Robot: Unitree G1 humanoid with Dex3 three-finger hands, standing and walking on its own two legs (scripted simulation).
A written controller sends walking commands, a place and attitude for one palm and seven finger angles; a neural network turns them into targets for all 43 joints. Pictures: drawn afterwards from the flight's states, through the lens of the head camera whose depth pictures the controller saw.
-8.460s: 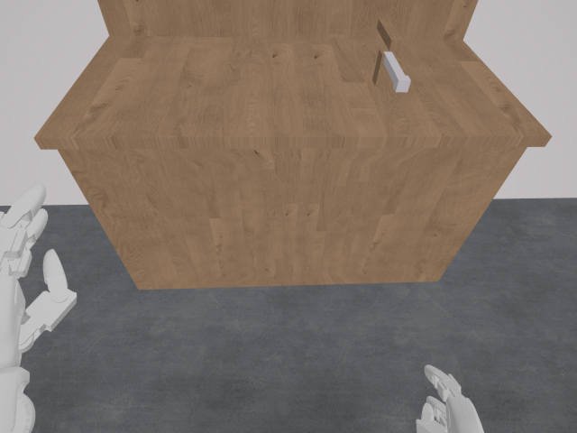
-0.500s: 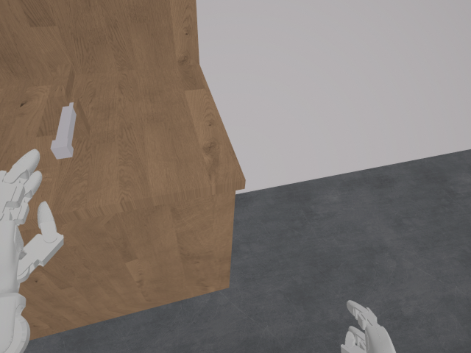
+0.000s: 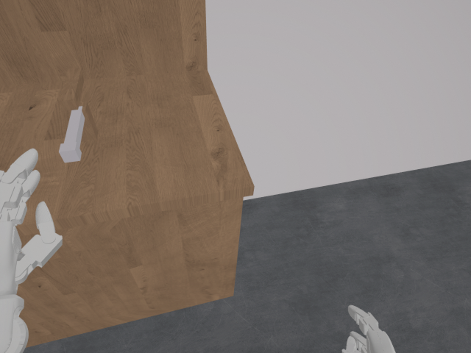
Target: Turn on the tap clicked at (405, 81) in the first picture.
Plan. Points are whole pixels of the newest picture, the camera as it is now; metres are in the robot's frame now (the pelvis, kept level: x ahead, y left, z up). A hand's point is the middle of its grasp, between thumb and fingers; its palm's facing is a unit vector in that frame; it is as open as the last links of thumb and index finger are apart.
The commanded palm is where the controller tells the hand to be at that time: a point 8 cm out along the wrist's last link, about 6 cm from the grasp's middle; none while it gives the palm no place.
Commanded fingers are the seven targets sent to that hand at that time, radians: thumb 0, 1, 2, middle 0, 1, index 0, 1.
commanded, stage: shuffle to correct the standing spot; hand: left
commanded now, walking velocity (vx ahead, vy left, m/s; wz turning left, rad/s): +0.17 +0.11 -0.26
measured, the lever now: (70, 152) +0.43 +0.36 +0.10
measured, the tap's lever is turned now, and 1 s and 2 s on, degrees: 0 0 0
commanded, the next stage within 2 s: come to a stop and stand still in 0.38 s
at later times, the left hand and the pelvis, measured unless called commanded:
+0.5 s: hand (83, 189) +0.28 +0.25 +0.17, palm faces +0.35 -0.84 -0.42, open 7.4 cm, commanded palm +0.23 +0.29 +0.18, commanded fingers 0.00 0.90 0.90 -0.20 -0.30 -0.20 -0.30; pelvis +0.06 +0.02 -0.01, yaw -2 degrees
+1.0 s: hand (71, 172) +0.31 +0.27 +0.18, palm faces +0.44 -0.83 -0.33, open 7.4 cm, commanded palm +0.26 +0.30 +0.18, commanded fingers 0.00 0.90 0.90 -0.20 -0.30 -0.20 -0.30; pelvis +0.09 +0.02 +0.00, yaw -1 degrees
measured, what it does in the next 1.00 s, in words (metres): steps on the spot: right foot, then left foot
